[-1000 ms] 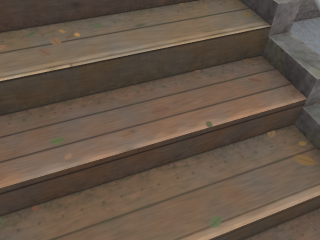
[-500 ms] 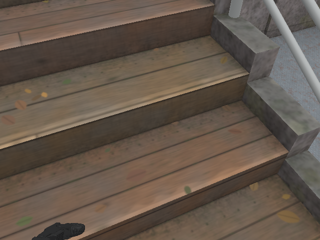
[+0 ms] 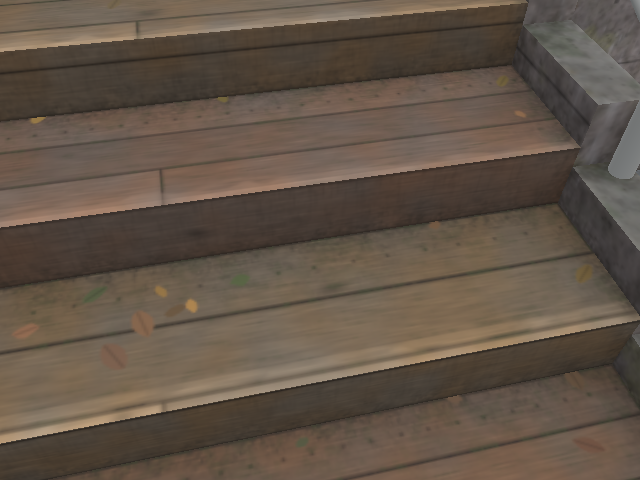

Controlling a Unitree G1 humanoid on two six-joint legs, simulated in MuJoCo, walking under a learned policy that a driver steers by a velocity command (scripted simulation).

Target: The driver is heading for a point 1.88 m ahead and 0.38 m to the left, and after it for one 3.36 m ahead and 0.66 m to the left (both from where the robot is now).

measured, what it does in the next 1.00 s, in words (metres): climbs, turning left: right foot 0.15 m higher, then left foot 0.15 m higher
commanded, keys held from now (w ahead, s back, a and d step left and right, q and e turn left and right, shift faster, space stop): w+q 0.66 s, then w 0.34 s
